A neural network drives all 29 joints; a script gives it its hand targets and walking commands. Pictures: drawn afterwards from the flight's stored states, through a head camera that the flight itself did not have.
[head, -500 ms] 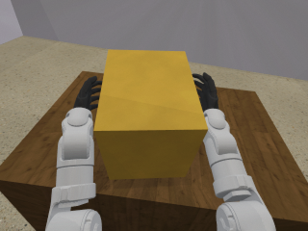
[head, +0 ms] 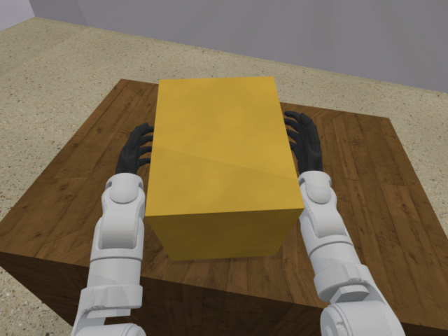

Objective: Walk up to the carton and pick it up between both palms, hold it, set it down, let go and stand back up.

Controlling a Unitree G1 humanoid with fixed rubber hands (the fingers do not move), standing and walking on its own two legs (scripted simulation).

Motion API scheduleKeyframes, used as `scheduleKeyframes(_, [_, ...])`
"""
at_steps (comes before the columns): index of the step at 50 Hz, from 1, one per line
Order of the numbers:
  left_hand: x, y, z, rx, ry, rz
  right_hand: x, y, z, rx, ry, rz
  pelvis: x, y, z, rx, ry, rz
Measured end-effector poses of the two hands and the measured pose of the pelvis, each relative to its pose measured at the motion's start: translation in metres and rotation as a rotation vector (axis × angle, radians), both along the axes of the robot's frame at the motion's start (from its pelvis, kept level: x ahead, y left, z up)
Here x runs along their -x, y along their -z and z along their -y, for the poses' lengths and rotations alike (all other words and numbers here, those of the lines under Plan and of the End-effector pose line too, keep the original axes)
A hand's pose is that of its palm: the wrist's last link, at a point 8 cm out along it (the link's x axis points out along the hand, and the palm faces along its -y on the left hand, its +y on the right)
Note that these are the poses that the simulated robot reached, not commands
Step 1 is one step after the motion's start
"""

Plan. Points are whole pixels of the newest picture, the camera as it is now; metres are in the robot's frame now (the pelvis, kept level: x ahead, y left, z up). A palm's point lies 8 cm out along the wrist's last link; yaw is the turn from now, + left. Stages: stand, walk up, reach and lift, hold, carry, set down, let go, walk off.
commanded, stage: set down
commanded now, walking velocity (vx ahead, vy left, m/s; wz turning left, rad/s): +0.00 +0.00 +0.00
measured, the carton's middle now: (220, 172) +0.40 +0.01 +0.09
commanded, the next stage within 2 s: none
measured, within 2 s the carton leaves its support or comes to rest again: neither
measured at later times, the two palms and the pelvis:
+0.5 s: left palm (139, 175) +0.36 +0.15 +0.11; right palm (310, 168) +0.37 -0.15 +0.13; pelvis -0.01 +0.00 +0.00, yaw -2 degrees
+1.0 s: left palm (143, 181) +0.39 +0.15 +0.07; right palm (295, 163) +0.42 -0.14 +0.10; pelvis +0.01 -0.01 +0.00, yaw -1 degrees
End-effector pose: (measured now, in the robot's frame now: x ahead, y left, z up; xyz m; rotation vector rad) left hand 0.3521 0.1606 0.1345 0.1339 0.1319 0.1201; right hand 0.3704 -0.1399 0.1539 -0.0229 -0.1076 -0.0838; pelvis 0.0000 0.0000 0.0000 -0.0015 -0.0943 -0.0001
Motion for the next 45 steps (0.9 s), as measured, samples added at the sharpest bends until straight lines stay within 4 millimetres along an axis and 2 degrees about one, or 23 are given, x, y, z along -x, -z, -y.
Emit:
scheduleKeyframes(5, [0.000, 0.002, 0.000, 0.011, 0.007, -0.031, 0.001, 0.000, 0.001, 0.019, 0.005, -0.030, 0.000, 0.000, 0.000, -0.003, 0.005, 0.018])
scheduleKeyframes(14, [0.005, 0.018, -0.004, 0.018, 0.008, -0.079, 0.005, 0.017, -0.003, 0.020, 0.004, -0.080, 0.008, 0.000, -0.004, -0.003, 0.011, 0.015])
scheduleKeyframes(20, [-0.001, 0.021, 0.002, 0.020, 0.009, -0.083, 0.002, 0.021, 0.002, 0.016, -0.001, -0.087, 0.013, -0.001, -0.006, -0.003, 0.018, -0.019])
scheduleKeyframes(26, [-0.011, 0.025, 0.013, 0.043, 0.009, -0.096, -0.006, 0.023, 0.014, 0.004, 0.001, -0.110, 0.011, -0.001, -0.004, -0.007, 0.034, -0.047])
scheduleKeyframes(31, [-0.017, 0.036, 0.018, 0.062, 0.001, -0.117, -0.016, 0.026, 0.018, 0.018, -0.010, -0.133, 0.005, -0.001, 0.002, -0.009, 0.042, -0.054])
scheduleKeyframes(39, [-0.019, 0.060, 0.011, 0.064, -0.044, -0.147, -0.034, 0.043, 0.009, 0.032, -0.060, -0.167, -0.005, -0.001, 0.010, -0.010, 0.034, -0.088])
scheduleKeyframes(45, [-0.025, 0.067, 0.004, 0.049, -0.071, -0.138, -0.045, 0.052, 0.002, 0.024, -0.078, -0.167, -0.009, 0.000, 0.012, -0.009, 0.021, -0.139])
